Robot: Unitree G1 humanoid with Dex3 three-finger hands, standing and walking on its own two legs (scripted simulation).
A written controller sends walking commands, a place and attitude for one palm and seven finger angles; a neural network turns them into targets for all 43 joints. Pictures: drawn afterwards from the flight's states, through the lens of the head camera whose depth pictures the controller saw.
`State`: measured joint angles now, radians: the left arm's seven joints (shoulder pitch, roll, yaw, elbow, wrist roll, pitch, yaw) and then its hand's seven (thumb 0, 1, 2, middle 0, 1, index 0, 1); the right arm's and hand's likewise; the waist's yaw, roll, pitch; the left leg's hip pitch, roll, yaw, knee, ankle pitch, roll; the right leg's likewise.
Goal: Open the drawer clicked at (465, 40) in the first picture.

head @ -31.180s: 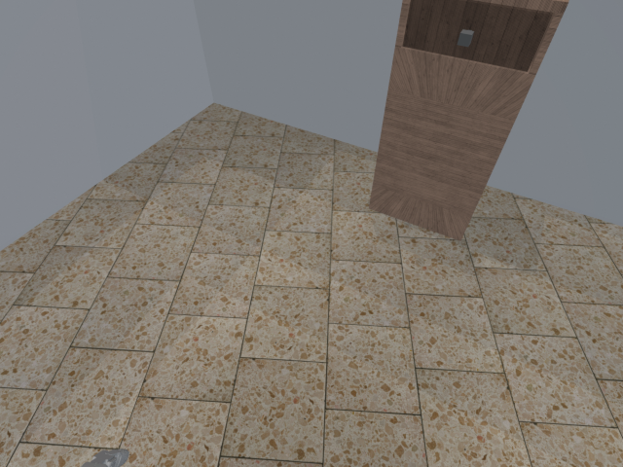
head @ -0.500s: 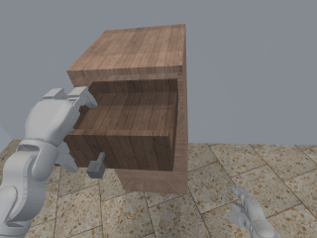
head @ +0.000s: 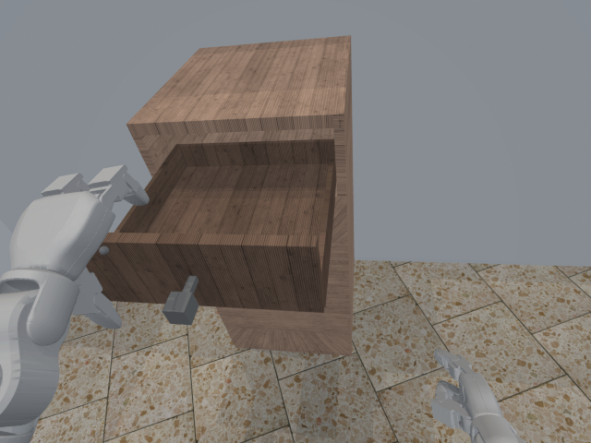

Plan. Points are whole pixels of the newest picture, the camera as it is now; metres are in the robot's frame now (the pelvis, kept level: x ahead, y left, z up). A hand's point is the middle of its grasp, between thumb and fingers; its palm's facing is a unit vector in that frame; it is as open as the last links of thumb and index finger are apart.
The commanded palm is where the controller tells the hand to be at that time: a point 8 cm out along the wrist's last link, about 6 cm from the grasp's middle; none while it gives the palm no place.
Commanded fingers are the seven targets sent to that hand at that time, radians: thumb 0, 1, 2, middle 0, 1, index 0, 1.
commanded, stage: draw the hand back to the body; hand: left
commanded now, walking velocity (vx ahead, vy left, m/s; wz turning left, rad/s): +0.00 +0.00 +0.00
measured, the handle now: (185, 297) +0.28 +0.22 +0.06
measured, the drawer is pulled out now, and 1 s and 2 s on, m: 0.30 0.30 0.30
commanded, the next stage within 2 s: step back with the hand held close in 1.26 s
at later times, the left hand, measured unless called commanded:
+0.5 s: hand (107, 249) +0.22 +0.22 +0.24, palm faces +0.41 -0.86 -0.31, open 13.3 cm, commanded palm +0.17 +0.26 +0.26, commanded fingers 0.00 -0.05 0.50 -0.27 -0.91 -0.27 -0.91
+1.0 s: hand (85, 245) +0.22 +0.24 +0.24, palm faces +0.47 -0.79 -0.39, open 9.1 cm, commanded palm +0.17 +0.28 +0.25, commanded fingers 0.00 0.83 0.87 -0.20 -0.34 -0.20 -0.34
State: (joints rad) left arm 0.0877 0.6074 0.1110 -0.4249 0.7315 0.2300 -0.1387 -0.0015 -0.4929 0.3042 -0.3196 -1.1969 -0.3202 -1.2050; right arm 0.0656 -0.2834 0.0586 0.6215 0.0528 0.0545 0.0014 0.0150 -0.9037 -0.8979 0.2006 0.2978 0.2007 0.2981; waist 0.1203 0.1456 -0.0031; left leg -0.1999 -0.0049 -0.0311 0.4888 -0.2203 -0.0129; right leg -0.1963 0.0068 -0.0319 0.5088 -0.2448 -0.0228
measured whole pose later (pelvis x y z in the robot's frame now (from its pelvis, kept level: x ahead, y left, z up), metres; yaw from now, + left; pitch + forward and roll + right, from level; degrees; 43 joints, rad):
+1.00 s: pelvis +0.04 +0.01 +0.01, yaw -1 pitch -4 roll -1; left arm 0.43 0.36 0.40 -0.62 -0.08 -0.13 0.10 0.00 0.48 0.73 -0.24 -0.56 -0.24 -0.57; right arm 0.17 -0.21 0.03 0.64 0.01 -0.12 -0.07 0.02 -0.90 -0.90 0.20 0.30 0.20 0.30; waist 0.08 0.08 0.01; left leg -0.12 0.01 -0.02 0.45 -0.26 -0.01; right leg -0.09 0.02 -0.02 0.41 -0.24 -0.02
